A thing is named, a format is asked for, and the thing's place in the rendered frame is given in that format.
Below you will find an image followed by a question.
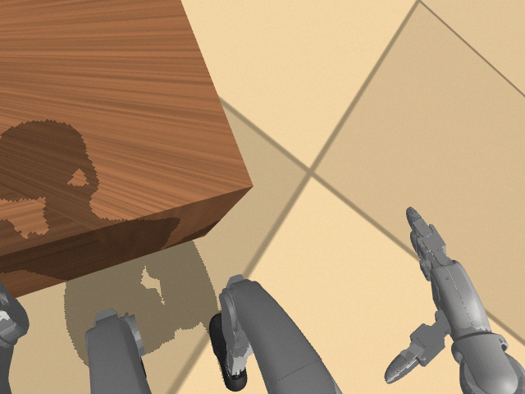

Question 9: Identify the right robot hand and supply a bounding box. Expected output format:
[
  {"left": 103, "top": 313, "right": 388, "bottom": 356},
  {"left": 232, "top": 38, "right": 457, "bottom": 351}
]
[{"left": 385, "top": 207, "right": 492, "bottom": 384}]

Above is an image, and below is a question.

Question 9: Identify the left robot arm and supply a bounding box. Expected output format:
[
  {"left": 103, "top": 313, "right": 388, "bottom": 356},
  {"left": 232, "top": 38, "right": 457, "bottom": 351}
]
[{"left": 0, "top": 277, "right": 30, "bottom": 394}]

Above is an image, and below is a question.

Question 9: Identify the right robot arm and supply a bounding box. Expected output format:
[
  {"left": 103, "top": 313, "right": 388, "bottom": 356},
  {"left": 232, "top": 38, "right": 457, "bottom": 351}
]
[{"left": 451, "top": 332, "right": 525, "bottom": 394}]

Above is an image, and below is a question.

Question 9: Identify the right robot foot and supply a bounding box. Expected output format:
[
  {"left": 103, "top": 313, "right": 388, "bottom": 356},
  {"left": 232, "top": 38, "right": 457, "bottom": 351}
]
[{"left": 209, "top": 313, "right": 247, "bottom": 392}]

